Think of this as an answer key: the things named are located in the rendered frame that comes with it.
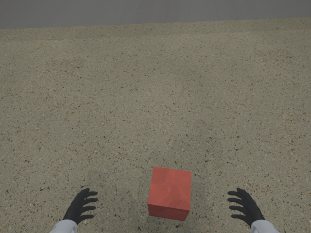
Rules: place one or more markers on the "right robot forearm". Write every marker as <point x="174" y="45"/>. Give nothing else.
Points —
<point x="263" y="226"/>

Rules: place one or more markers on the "carton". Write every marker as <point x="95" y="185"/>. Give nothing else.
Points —
<point x="169" y="195"/>

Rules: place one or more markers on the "robot left hand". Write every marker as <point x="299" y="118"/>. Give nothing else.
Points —
<point x="76" y="208"/>

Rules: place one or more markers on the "robot right hand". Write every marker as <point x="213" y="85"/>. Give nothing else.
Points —
<point x="250" y="208"/>

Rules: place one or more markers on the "left robot forearm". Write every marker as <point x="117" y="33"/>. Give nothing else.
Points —
<point x="65" y="226"/>

